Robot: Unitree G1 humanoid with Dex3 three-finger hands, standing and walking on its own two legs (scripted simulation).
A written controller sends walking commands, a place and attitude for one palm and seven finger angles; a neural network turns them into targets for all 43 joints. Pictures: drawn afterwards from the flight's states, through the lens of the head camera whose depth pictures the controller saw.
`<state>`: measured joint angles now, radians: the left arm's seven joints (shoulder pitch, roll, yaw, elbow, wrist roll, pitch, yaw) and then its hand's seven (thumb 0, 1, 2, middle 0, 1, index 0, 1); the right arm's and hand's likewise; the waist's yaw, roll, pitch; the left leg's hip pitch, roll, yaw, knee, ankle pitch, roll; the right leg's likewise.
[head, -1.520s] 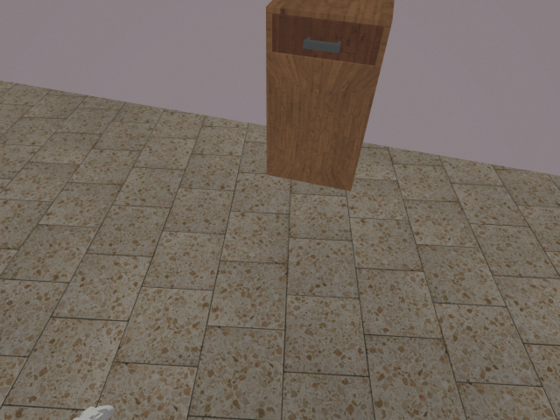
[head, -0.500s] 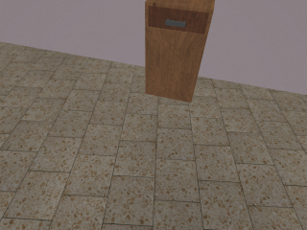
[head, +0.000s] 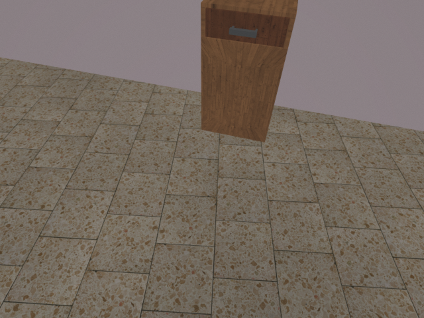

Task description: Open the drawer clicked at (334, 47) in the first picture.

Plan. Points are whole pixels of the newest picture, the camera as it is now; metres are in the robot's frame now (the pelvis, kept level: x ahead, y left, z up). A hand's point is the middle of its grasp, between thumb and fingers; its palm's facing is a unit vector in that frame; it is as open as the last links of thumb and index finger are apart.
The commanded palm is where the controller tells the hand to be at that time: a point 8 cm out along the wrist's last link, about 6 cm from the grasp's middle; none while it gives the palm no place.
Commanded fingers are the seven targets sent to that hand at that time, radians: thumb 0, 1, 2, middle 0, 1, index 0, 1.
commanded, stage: walk to a spot facing it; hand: left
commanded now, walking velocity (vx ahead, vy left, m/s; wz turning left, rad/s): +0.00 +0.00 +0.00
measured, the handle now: (243, 30) +1.41 -0.09 -0.03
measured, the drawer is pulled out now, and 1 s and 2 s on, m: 0.00 0.00 0.00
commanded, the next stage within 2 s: turn to face it in 1.42 s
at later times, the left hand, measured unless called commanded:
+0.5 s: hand out of the picture +0.04 +0.16 -0.19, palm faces +0.02 -0.98 -0.19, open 7.4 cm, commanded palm none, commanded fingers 0.00 0.90 0.90 -0.20 -0.30 -0.20 -0.30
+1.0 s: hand (147, 222) +0.39 +0.20 -0.18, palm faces -0.20 -0.96 -0.21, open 7.4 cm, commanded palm none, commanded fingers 0.00 0.90 0.90 -0.20 -0.30 -0.20 -0.30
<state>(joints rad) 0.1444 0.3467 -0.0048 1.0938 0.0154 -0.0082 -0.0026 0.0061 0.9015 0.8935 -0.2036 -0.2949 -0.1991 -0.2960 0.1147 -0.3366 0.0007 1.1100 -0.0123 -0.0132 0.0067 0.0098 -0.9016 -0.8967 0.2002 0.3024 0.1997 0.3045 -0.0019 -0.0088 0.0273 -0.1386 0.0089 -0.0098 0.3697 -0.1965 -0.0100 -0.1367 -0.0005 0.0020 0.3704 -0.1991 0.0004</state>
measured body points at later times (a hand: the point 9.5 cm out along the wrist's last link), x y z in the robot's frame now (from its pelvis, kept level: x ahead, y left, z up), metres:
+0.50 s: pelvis +0.10 -0.02 -0.02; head +0.10 -0.02 +0.43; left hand +0.04 +0.21 -0.17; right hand +0.06 -0.26 -0.18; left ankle +0.03 +0.10 -0.69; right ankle +0.00 -0.12 -0.75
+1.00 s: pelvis +0.29 +0.02 -0.01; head +0.29 +0.03 +0.44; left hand +0.40 +0.25 -0.16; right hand +0.25 -0.22 -0.15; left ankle +0.32 +0.11 -0.75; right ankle +0.30 -0.10 -0.66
